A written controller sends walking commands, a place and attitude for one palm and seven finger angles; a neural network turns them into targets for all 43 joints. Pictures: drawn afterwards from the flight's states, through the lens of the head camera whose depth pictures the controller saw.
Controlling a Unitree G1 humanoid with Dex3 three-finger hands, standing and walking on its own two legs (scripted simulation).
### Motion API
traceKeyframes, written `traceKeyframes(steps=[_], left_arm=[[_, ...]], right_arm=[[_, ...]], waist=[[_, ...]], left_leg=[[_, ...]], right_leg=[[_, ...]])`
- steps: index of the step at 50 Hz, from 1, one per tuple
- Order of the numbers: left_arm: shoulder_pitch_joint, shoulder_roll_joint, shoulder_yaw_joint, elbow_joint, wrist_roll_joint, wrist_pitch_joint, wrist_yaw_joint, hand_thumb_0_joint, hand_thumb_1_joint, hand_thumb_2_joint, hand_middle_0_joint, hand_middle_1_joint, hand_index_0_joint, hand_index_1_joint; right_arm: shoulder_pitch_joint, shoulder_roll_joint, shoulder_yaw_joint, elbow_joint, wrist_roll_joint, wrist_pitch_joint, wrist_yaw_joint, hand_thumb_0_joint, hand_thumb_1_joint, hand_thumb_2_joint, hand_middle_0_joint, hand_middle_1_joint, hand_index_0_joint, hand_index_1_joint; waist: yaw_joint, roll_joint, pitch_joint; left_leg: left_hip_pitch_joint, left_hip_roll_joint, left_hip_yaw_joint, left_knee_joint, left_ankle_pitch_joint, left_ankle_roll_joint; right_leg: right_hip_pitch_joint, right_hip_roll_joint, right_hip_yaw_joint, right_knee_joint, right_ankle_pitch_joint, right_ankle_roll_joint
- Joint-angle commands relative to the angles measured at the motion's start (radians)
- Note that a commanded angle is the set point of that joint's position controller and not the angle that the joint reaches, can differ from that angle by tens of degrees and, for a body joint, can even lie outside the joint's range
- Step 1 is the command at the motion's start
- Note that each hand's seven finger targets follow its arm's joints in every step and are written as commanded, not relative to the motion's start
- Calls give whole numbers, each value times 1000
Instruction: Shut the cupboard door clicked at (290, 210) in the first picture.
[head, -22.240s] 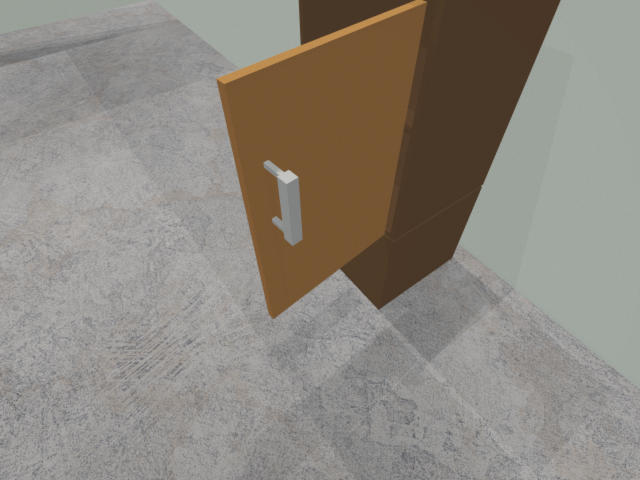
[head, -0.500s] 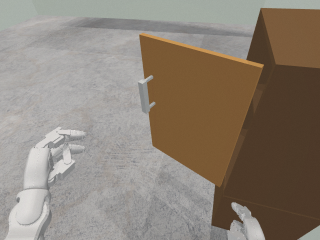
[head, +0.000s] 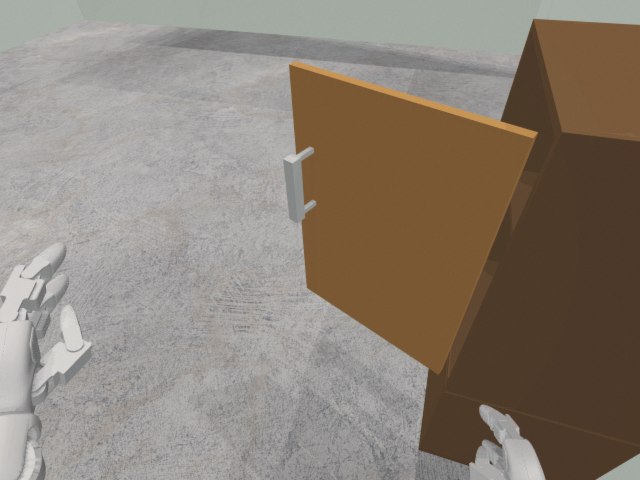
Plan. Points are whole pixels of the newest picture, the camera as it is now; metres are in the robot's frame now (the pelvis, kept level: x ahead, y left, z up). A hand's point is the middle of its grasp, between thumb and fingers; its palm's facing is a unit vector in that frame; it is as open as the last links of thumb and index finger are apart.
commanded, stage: draw the hand back to the body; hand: left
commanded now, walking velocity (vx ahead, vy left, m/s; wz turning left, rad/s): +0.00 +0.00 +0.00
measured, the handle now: (302, 185) +0.63 +0.12 +0.03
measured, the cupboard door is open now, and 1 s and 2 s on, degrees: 68 68 68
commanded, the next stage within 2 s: step back with the hand held close in 0.08 s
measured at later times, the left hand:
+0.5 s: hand (78, 343) +0.19 +0.27 +0.14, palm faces +0.35 -0.80 -0.49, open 7.4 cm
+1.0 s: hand (1, 418) +0.12 +0.29 +0.15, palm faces +0.46 -0.78 -0.42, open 7.4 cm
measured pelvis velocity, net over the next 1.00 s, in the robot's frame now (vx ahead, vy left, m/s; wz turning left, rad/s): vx -0.08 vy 0.02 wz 0.00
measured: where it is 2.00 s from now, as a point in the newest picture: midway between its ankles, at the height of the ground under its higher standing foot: outside the picture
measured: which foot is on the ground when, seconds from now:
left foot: down 0.00-1.00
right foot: down 0.00-1.00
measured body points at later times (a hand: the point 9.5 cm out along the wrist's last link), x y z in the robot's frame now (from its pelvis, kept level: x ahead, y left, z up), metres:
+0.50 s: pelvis -0.01 +0.02 -0.01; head +0.00 +0.01 +0.44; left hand +0.17 +0.31 +0.17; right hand +0.16 -0.23 -0.09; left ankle -0.02 +0.11 -0.74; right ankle -0.01 -0.11 -0.74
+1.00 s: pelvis -0.08 +0.02 -0.02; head -0.08 +0.04 +0.43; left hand +0.08 +0.33 +0.17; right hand +0.08 -0.22 -0.10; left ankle -0.02 +0.11 -0.74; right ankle -0.01 -0.11 -0.74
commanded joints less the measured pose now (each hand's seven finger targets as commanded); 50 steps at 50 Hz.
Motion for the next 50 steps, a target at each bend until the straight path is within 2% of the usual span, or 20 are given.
traceKeyframes(steps=[1, 8, 10, 11, 12, 14, 15, 18, 21, 24, 29, 32, 33, 37, 38, 39, 43, 47, 48, 50], left_arm=[[-100, 235, 156, -289, 0, -89, 31, 0, 900, 900, -200, -300, -200, -300], [-66, 206, 155, -174, -8, -74, 16, 0, 900, 900, -200, -300, -200, -300], [-67, 190, 138, -182, -8, -75, 10, 0, 900, 900, -200, -300, -200, -300], [-180, 300, 238, -250, -1, -119, 20, 0, 900, 900, -200, -300, -200, -300], [-79, 241, 191, -174, -3, -129, 18, 0, 900, 900, -200, -300, -200, -300], [-41, 225, 164, -188, 3, -133, 17, 0, 900, 900, -200, -300, -200, -300], [-27, 229, 165, -207, 4, -142, 20, 0, 900, 900, -200, -300, -200, -300], [15, 264, 197, -265, 2, -151, 33, 0, 900, 900, -200, -300, -200, -300], [61, 289, 230, -312, -2, -155, 43, 0, 900, 900, -200, -300, -200, -300], [89, 307, 255, -334, -7, -155, 48, 0, 900, 900, -200, -300, -200, -300], [106, 290, 246, -326, -9, -157, 50, 0, 900, 900, -200, -300, -200, -300], [87, 278, 239, -319, -1, -169, 53, 0, 900, 900, -200, -300, -200, -300], [80, 294, 259, -317, 7, -176, 53, 0, 900, 900, -200, -300, -200, -300], [39, 268, 246, -318, 23, -197, 55, 0, 900, 900, -200, -300, -200, -300], [26, 287, 263, -331, 30, -204, 55, 0, 900, 900, -200, -300, -200, -300], [23, 264, 245, -334, 32, -209, 54, 0, 900, 900, -200, -300, -200, -300], [-25, 283, 257, -368, 45, -228, 60, 0, 900, 900, -200, -300, -200, -300], [-44, 266, 234, -377, 43, -246, 69, 0, 900, 900, -200, -300, -200, -300], [-53, 289, 252, -381, 45, -249, 73, 0, 900, 900, -200, -300, -200, -300], [-50, 278, 236, -380, 42, -260, 80, 0, 900, 900, -200, -300, -200, -300]], right_arm=[[-133, -95, -30, -159, -5, -68, -10, 0, -900, -900, 200, 300, 200, 300], [-127, -102, -36, -152, -3, -55, -9, 0, -900, -900, 200, 300, 200, 300], [-125, -101, -38, -158, 0, -48, -6, 0, -900, -900, 200, 300, 200, 300], [-121, -130, -49, -195, 6, -27, -1, 0, -900, -900, 200, 300, 200, 300], [-112, -121, -50, -175, 1, -15, -4, 0, -900, -900, 200, 300, 200, 300], [-120, -116, -52, -182, 0, 3, -1, 0, -900, -900, 200, 300, 200, 300], [-118, -117, -54, -186, -1, 11, -2, 0, -900, -900, 200, 300, 200, 300], [-118, -125, -64, -201, 0, 32, -8, 0, -900, -900, 200, 300, 200, 300], [-113, -125, -70, -230, 4, 59, -15, 0, -900, -900, 200, 300, 200, 300], [-112, -125, -72, -248, 6, 79, -22, 0, -900, -900, 200, 300, 200, 300], [-104, -131, -73, -261, 5, 86, -25, 0, -900, -900, 200, 300, 200, 300], [-99, -144, -72, -264, 3, 75, -25, 0, -900, -900, 200, 300, 200, 300], [-106, -150, -77, -260, 0, 68, -25, 0, -900, -900, 200, 300, 200, 300], [-88, -152, -75, -265, 3, 49, -21, 0, -900, -900, 200, 300, 200, 300], [-89, -155, -77, -262, 1, 41, -21, 0, -900, -900, 200, 300, 200, 300], [-81, -150, -74, -262, 1, 37, -21, 0, -900, -900, 200, 300, 200, 300], [-66, -157, -77, -253, -6, 15, -17, 0, -900, -900, 200, 300, 200, 300], [-47, -140, -73, -234, -11, -6, -8, 0, -900, -900, 200, 300, 200, 300], [-45, -144, -76, -223, -16, -8, -7, 0, -900, -900, 200, 300, 200, 300], [-42, -131, -67, -213, -19, -14, -5, 0, -900, -900, 200, 300, 200, 300]], waist=[[-2, 85, -88], [-7, -15, 10], [-11, -15, -10], [-41, -2, -11], [-49, -52, -39], [-52, -87, -65], [-54, -75, -95], [-58, -29, -168], [-61, -33, -231], [-60, -23, -239], [-59, 16, -195], [-59, 70, -131], [-55, 79, -121], [-63, 85, -80], [-62, 72, -86], [-66, 67, -79], [-69, 35, -74], [-79, -41, -54], [-79, -52, -53], [-86, -53, -46]], left_leg=[[-34, -5, -16, -58, 221, 10], [-62, 7, -12, -73, 193, 12], [-49, 9, -7, -70, 197, 14], [-135, 34, -26, -7, 127, 34], [-128, 31, -34, 27, 126, 33], [-131, 26, -30, 65, 138, 27], [-133, 27, -30, 75, 154, 26], [-126, 41, -39, 71, 273, 21], [-124, 59, -45, 73, 425, 18], [-160, 75, -56, 71, 490, 16], [-260, 105, -89, 21, 371, 27], [-417, 134, -126, -57, 121, 56], [-476, 140, -140, -79, 37, 65], [-662, 154, -163, -118, -276, 92], [-683, 150, -172, -116, -313, 95], [-695, 144, -162, -102, -332, 95], [-705, 118, -157, -40, -416, 93], [-575, 63, -125, 93, -368, 63], [-535, 57, -126, 111, -353, 55], [-463, 51, -123, 120, -300, 47]], right_leg=[[51, 3, 28, -55, 165, -11], [5, 10, 23, -78, 128, -6], [5, 8, 26, -74, 131, -3], [-41, -55, 115, -106, 164, -10], [-55, -87, 128, -108, 175, -20], [-70, -121, 142, -99, 225, -30], [-62, -130, 140, -78, 254, -34], [-28, -122, 109, -2, 379, -29], [9, -95, 88, 75, 512, -12], [27, -83, 84, 121, 559, -6], [11, -55, 85, 147, 406, 6], [39, -21, 84, 179, 238, 16], [69, -15, 86, 192, 220, 15], [132, -7, 100, 246, 160, 16], [146, -6, 105, 247, 151, 16], [137, -13, 110, 249, 143, 13], [77, -33, 157, 208, 12, 1], [-126, -98, 247, 56, -196, -36], [-173, -113, 256, 19, -255, -45], [-257, -121, 236, -15, -291, -48]])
